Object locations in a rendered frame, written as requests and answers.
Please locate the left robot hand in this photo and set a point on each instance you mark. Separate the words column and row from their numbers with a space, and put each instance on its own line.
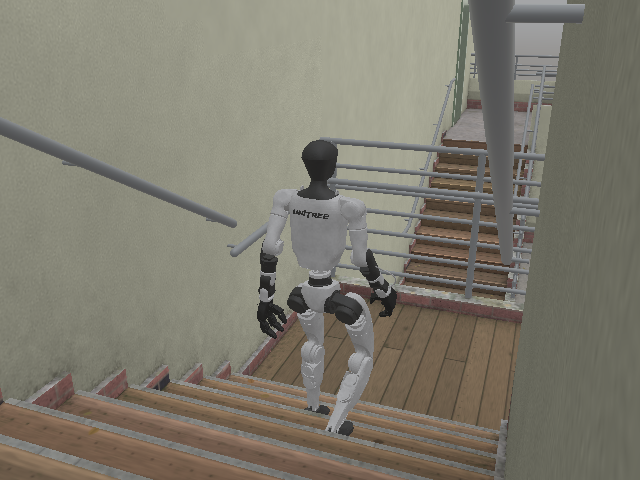
column 266, row 310

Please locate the right robot forearm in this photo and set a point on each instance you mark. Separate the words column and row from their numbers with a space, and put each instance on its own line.
column 374, row 276

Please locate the right robot hand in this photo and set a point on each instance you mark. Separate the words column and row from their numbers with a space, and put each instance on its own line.
column 389, row 302

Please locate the right robot thigh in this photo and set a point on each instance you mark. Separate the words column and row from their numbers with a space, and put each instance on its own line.
column 352, row 310

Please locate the robot left upper arm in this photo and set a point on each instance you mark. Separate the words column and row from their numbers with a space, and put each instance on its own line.
column 272, row 244

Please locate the robot right upper arm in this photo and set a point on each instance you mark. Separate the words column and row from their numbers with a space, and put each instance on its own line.
column 354, row 210

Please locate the left robot forearm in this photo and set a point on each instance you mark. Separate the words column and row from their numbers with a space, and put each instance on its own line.
column 267, row 276

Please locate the right robot foot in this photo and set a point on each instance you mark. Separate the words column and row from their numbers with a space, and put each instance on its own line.
column 345, row 429

